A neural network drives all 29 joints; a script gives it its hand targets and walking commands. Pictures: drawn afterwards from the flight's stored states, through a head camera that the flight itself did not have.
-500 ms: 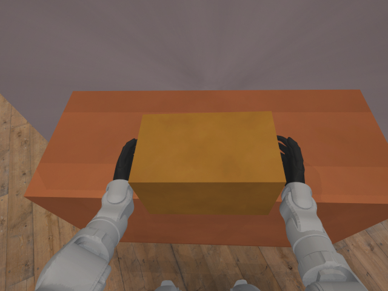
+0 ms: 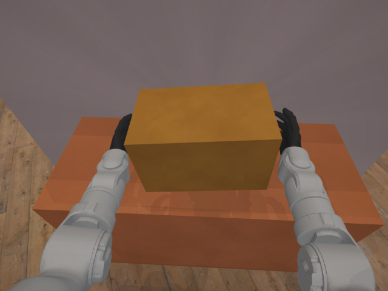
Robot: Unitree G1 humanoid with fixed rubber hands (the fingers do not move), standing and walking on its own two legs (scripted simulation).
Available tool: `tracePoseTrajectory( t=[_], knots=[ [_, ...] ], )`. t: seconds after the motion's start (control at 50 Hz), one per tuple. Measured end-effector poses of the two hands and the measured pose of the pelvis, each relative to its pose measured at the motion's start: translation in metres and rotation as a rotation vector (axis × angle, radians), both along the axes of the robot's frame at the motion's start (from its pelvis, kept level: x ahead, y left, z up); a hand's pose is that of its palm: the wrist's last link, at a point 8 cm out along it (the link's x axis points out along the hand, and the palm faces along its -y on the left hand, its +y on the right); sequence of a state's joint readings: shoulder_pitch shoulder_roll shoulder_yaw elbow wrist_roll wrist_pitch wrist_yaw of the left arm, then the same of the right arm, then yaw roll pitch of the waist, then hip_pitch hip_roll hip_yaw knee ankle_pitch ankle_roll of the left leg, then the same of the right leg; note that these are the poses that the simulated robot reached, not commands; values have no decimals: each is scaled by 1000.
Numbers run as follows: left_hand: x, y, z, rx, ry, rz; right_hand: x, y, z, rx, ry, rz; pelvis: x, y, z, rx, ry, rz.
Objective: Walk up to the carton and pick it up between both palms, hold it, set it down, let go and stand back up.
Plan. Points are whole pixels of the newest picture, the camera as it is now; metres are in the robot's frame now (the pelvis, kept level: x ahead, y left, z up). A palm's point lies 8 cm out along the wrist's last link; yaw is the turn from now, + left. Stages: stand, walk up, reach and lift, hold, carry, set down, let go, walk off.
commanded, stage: reach and lift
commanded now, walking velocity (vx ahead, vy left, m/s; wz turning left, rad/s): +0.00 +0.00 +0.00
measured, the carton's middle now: (203, 139) +0.42 -0.02 +0.08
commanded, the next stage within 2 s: hold in 1.70 s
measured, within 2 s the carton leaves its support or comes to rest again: neither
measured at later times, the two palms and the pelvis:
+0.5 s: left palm (111, 143) +0.40 +0.18 +0.11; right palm (288, 143) +0.38 -0.19 +0.11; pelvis +0.02 +0.01 +0.01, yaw +0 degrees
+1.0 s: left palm (92, 151) +0.35 +0.19 +0.14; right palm (286, 141) +0.36 -0.17 +0.14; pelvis +0.01 +0.00 +0.01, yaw +2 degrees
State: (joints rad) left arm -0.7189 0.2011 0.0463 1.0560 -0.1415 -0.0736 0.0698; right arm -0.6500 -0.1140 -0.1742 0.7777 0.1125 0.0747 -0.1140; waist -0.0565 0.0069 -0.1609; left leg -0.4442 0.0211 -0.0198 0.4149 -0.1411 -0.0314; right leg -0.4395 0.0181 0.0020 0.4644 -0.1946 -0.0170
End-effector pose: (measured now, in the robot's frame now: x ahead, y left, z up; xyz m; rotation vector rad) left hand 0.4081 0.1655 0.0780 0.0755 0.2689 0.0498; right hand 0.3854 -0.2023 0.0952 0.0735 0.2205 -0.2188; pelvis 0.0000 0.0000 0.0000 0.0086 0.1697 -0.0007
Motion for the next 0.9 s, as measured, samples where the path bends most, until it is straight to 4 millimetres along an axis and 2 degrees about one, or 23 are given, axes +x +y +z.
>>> tracePoseTrajectory(
  t=[0.18,0.28,0.4,0.5,0.62,0.76,0.9],
  knots=[
    [-22,21,-12,15,22,24,-15,20,-25,26,22,22,11,1,4,-14,-9,30],
    [-23,22,-13,11,38,20,-18,21,-27,32,36,16,12,6,5,-13,-12,34],
    [-16,14,16,11,-42,10,-14,14,0,31,-45,8,14,12,5,-18,6,24],
    [-11,10,31,13,-19,20,-7,9,15,13,-22,14,17,13,7,-12,-29,0],
    [-26,10,48,10,-48,52,-9,9,33,0,-52,53,26,9,9,-15,-67,-1],
    [-45,22,45,-31,-13,96,-16,22,38,-25,-17,80,27,1,10,-9,-151,10],
    [-60,30,48,-26,-33,102,-28,30,44,-35,-39,88,19,-2,9,-10,-179,31]
  ],
)
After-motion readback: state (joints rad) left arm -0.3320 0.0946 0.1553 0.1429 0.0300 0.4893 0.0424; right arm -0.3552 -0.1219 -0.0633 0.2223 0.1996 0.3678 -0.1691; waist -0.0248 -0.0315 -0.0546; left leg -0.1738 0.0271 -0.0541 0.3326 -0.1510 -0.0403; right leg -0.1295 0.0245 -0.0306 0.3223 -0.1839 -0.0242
